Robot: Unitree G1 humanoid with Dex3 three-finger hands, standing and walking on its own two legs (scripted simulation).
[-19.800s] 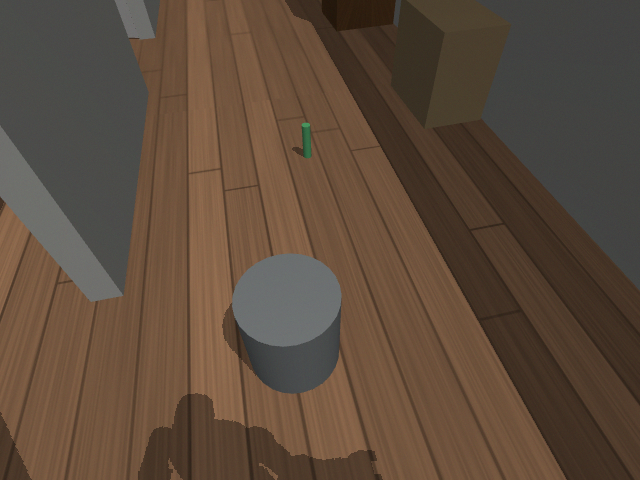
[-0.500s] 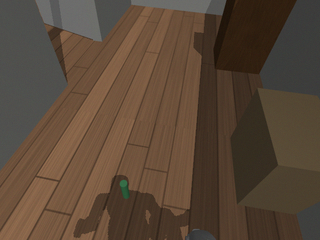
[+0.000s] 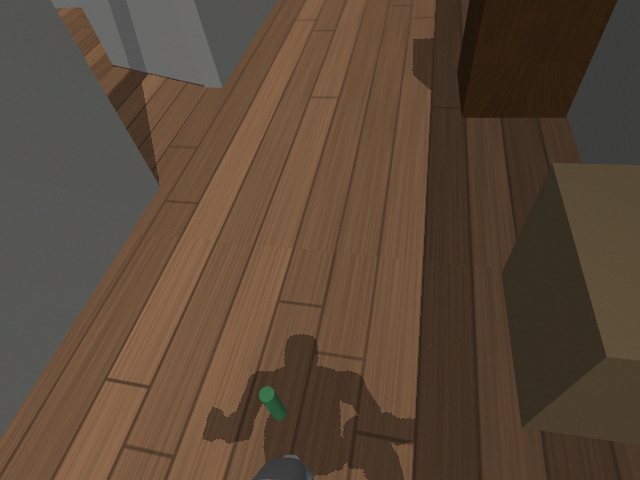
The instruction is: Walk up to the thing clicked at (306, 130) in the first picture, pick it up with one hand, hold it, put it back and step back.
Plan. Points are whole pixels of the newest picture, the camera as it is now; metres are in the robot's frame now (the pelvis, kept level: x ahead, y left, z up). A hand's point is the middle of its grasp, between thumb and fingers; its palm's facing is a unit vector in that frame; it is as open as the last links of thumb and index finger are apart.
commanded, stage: walk up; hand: left
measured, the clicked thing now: (273, 404) +0.40 +0.24 -0.67
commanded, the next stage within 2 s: stand in 1.26 s
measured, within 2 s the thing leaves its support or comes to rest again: neither
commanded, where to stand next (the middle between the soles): +0.11 +0.04 m, yaw +0 degrees
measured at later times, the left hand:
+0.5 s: hand out of the picture +0.06 +0.30 -0.15, palm faces +0.02 -0.93 -0.36, open 7.4 cm
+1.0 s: hand out of the picture +0.11 +0.28 -0.14, palm faces -0.01 -0.94 -0.34, open 7.4 cm
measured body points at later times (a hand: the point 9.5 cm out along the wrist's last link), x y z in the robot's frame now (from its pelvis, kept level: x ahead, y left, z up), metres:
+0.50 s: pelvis +0.01 +0.03 +0.00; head +0.02 +0.03 +0.45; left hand +0.06 +0.34 -0.13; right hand +0.14 -0.26 -0.12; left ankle +0.05 +0.16 -0.73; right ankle +0.05 -0.11 -0.73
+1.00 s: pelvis +0.03 +0.03 +0.02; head +0.03 +0.02 +0.46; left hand +0.11 +0.33 -0.11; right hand +0.10 -0.28 -0.12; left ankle +0.05 +0.16 -0.73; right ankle +0.05 -0.11 -0.73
